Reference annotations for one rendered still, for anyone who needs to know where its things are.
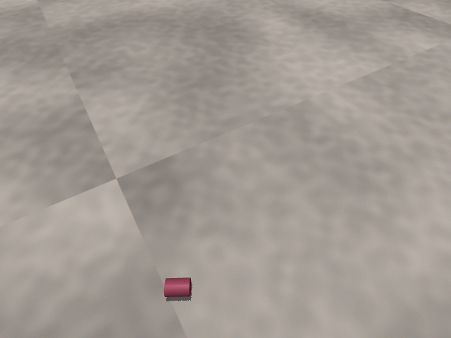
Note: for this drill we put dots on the can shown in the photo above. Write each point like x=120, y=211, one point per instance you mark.
x=175, y=287

